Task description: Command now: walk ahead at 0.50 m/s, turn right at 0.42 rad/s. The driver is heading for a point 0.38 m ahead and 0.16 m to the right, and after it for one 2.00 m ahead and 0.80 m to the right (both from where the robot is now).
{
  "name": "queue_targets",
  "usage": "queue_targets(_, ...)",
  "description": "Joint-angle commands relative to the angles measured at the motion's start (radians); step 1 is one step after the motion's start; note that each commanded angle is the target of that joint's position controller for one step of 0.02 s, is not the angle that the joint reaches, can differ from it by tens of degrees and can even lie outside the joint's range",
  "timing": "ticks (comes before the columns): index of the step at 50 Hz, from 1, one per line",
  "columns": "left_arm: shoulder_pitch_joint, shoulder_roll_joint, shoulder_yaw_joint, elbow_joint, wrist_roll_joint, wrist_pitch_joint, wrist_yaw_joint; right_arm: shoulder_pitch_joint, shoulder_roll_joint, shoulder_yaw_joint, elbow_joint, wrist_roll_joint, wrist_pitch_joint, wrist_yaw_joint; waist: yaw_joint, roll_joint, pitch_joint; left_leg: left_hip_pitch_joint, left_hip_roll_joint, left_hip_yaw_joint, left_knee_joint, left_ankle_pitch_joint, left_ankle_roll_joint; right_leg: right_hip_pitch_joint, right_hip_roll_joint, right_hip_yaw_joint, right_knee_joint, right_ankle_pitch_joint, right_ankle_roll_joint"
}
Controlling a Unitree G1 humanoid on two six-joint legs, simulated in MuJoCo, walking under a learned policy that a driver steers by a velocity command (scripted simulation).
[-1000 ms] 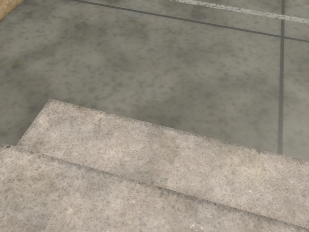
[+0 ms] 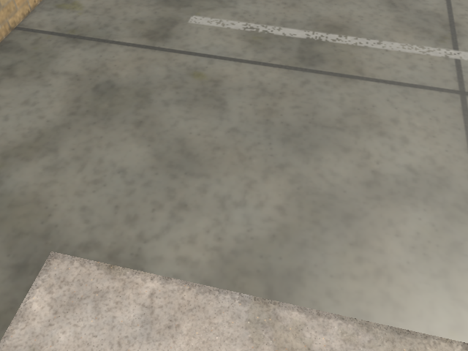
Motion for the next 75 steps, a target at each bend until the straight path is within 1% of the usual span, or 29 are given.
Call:
queue_targets(1,-0.012,0.074,0.016,-0.047,0.012,-0.004,-0.001,0.02,-0.119,-0.02,-0.052,-0.01,-0.002,-0.016,0.022,0.07,0.018,0.021,0.338,-0.107,-0.051,0.615,0.092,0.011,-0.018,-0.007,0.03,-0.047,-0.045)
queue_targets(4,-0.01,0.073,0.024,-0.056,0.015,0.002,-0.004,0.015,-0.154,-0.026,-0.06,-0.022,0.019,-0.02,0.03,0.09,0.018,0.055,0.341,-0.045,0.089,0.88,0.078,0.119,0.037,-0.085,-0.043,-0.271,-0.083)
queue_targets(6,0.196,0.095,0.044,0.01,0.007,-0.001,0.0,-0.031,-0.19,-0.035,-0.079,-0.019,0.031,-0.018,0.114,0.108,-0.067,-0.057,0.314,0.007,0.386,1.001,0.062,0.412,0.107,-0.114,-0.126,-0.341,-0.123)
queue_targets(7,0.364,0.155,0.072,0.058,0.013,-0.011,0.009,-0.074,-0.191,-0.038,-0.104,-0.011,0.03,-0.014,0.204,0.015,-0.118,-0.238,0.261,0.04,0.691,0.824,0.024,0.638,0.064,-0.011,-0.27,-0.251,-0.173)
queue_targets(8,0.337,0.259,0.095,0.059,-0.005,-0.012,0.022,-0.026,-0.085,-0.023,-0.133,-0.024,0.022,0.0,0.121,-0.24,-0.134,-0.57,0.082,0.03,1.063,-0.179,-0.031,0.821,-0.182,0.399,-0.375,-0.111,-0.284)
queue_targets(9,0.38,0.26,0.088,0.044,-0.041,-0.014,0.026,-0.14,-0.141,-0.028,-0.2,-0.016,0.005,0.005,0.169,-0.188,-0.145,-0.827,0.026,-0.141,1.113,-0.245,-0.044,0.907,-0.273,0.703,-0.518,-0.032,-0.391)
queue_targets(11,0.258,0.205,0.079,0.025,-0.031,-0.005,0.04,-0.208,-0.18,-0.041,-0.209,-0.002,-0.001,0.005,0.089,0.026,0.009,-0.81,0.135,-0.22,0.924,-0.125,-0.057,0.707,-0.261,0.559,-0.511,0.01,-0.321)
queue_targets(13,0.183,0.182,0.072,-0.001,-0.027,-0.011,0.045,-0.202,-0.154,-0.041,-0.197,-0.023,0.035,0.006,0.022,0.081,0.033,-0.622,0.16,-0.207,0.75,-0.113,-0.083,0.493,-0.185,0.424,-0.54,0.032,-0.269)
queue_targets(15,0.178,0.203,0.078,0.005,-0.026,-0.022,0.048,-0.261,-0.103,-0.024,-0.215,-0.037,0.068,0.017,0.01,0.048,0.026,-0.476,0.135,-0.158,0.608,-0.014,-0.094,0.38,-0.115,0.321,-0.599,0.043,-0.234)
queue_targets(19,0.256,0.178,0.074,0.046,-0.042,-0.056,0.053,-0.396,-0.138,-0.034,-0.25,-0.024,0.052,0.023,0.063,0.014,0.018,-0.549,0.138,-0.201,0.368,0.426,-0.085,0.475,-0.047,0.286,-0.558,-0.041,-0.182)
queue_targets(25,0.288,0.162,0.066,0.032,-0.012,-0.041,0.052,-0.487,-0.1,-0.012,-0.296,-0.011,0.052,0.034,0.12,-0.026,0.033,-0.324,0.09,-0.207,0.125,0.599,-0.067,0.336,-0.009,0.34,-0.372,-0.333,-0.122)
queue_targets(28,0.317,0.182,0.068,0.015,0.003,-0.032,0.081,-0.442,-0.125,-0.012,-0.292,-0.009,0.024,0.021,0.121,-0.017,0.04,-0.322,0.11,-0.27,-0.064,0.589,-0.073,0.489,0.014,0.407,-0.19,-0.29,-0.108)
queue_targets(30,0.323,0.185,0.066,0.025,-0.013,-0.019,0.081,-0.21,-0.148,-0.027,-0.206,-0.016,0.001,0.008,0.024,0.081,-0.029,-0.076,0.12,-0.221,-0.153,0.656,-0.07,0.455,0.078,0.33,0.138,-0.242,-0.097)
queue_targets(32,0.451,0.078,0.056,0.012,-0.067,-0.014,0.075,0.048,-0.225,-0.047,-0.162,-0.041,-0.006,0.019,0.006,0.247,-0.26,0.505,0.386,-0.394,0.301,1.09,-0.02,-0.03,0.177,0.189,0.771,-0.89,-0.054)
queue_targets(33,0.506,0.1,0.052,0.016,-0.064,-0.01,0.093,0.111,-0.21,-0.047,-0.168,-0.02,0.01,0.035,-0.003,0.196,-0.359,0.584,0.478,-0.492,0.35,1.003,-0.012,-0.168,0.114,0.165,0.893,-0.829,-0.061)
queue_targets(34,0.468,0.126,0.045,-0.016,-0.041,-0.009,0.088,0.058,-0.3,-0.085,-0.172,-0.003,0.017,0.028,-0.012,0.35,-0.372,0.47,0.598,-0.77,0.113,0.253,0.147,-0.29,0.098,0.107,0.981,-0.656,-0.038)
queue_targets(35,0.257,0.187,0.061,-0.024,0.002,0.003,0.073,-0.066,-0.15,-0.048,-0.214,-0.01,0.027,0.02,-0.025,0.087,-0.132,0.209,0.459,-0.661,-0.057,-0.076,0.097,-0.313,0.043,0.086,0.889,-0.517,-0.034)
queue_targets(38,0.155,0.144,0.061,-0.055,0.008,0.018,0.019,-0.126,-0.135,-0.03,-0.185,-0.013,-0.009,0.004,0.033,0.144,0.049,-0.162,0.389,-0.462,-0.109,0.344,0.084,-0.122,-0.02,0.155,0.55,-0.316,0.016)
queue_targets(44,-0.009,0.035,0.016,-0.114,-0.013,0.002,-0.018,-0.1,-0.113,-0.022,-0.136,0.009,-0.019,0.008,0.043,0.149,-0.013,-0.111,0.285,-0.161,-0.171,0.645,0.075,0.042,-0.006,0.025,-0.024,-0.05,0.015)
queue_targets(50,-0.075,0.085,0.022,-0.1,0.009,0.003,-0.012,0.017,-0.137,-0.025,-0.092,-0.012,0.009,0.005,0.016,0.098,-0.02,0.09,0.324,-0.1,-0.062,0.742,0.084,0.042,0.029,-0.005,-0.043,-0.087,-0.053)
queue_targets(53,0.044,0.096,0.03,-0.045,0.012,0.001,-0.002,0.001,-0.179,-0.029,-0.082,-0.013,0.026,0.007,0.083,0.124,-0.063,0.013,0.304,-0.038,0.193,1.022,0.068,0.361,0.119,-0.087,-0.179,-0.27,-0.091)
queue_targets(54,0.197,0.116,0.042,0.014,0.018,-0.011,0.003,-0.01,-0.189,-0.03,-0.08,-0.008,0.031,0.007,0.149,0.107,-0.111,-0.094,0.281,-0.018,0.397,0.927,0.052,0.573,0.125,-0.073,-0.287,-0.209,-0.109)
queue_targets(55,0.311,0.22,0.071,0.046,0.027,-0.02,0.015,0.01,-0.155,-0.025,-0.104,-0.01,0.03,0.011,0.182,-0.069,-0.171,-0.325,0.195,0.019,0.772,0.412,0.016,0.791,-0.082,0.189,-0.361,-0.131,-0.185)
queue_targets(56,0.285,0.243,0.069,0.022,-0.006,-0.022,0.015,0.12,-0.08,-0.015,-0.12,-0.001,0.025,0.021,0.084,-0.2,-0.286,-0.598,0.072,-0.064,1.055,-0.284,-0.017,0.973,-0.32,0.56,-0.397,0.063,-0.306)
queue_targets(57,0.314,0.232,0.068,0.033,-0.043,-0.02,0.024,-0.023,-0.174,-0.035,-0.153,-0.01,0.021,0.017,0.136,-0.074,-0.181,-0.719,0.086,-0.157,1.02,-0.223,-0.012,0.877,-0.296,0.541,-0.482,0.082,-0.303)
queue_targets(59,0.151,0.16,0.05,0.019,-0.032,-0.028,0.03,-0.077,-0.157,-0.04,-0.151,0.002,0.03,0.021,0.049,0.003,0.007,-0.645,0.161,-0.206,0.81,-0.134,-0.02,0.619,-0.248,0.381,-0.553,0.085,-0.235)
queue_targets(62,0.128,0.16,0.053,0.038,-0.009,-0.053,0.036,-0.072,-0.122,-0.038,-0.129,-0.039,0.087,0.027,0.012,0.023,0.024,-0.484,0.163,-0.182,0.711,-0.017,-0.045,0.469,-0.194,0.257,-0.633,0.058,-0.215)
queue_targets(69,0.177,0.123,0.041,0.116,-0.034,-0.092,0.047,-0.289,-0.082,-0.032,-0.19,-0.02,0.061,0.05,0.037,0.003,0.016,-0.408,0.128,-0.157,0.24,0.624,-0.025,0.431,-0.052,0.099,-0.609,-0.158,-0.126)
queue_targets(75,0.344,0.13,0.032,0.164,0.013,-0.08,0.072,-0.482,-0.105,-0.019,-0.237,-0.015,0.044,0.054,0.134,0.029,0.131,-0.535,0.135,-0.176,0.089,0.591,-0.016,0.567,-0.1,0.181,-0.411,-0.191,-0.126)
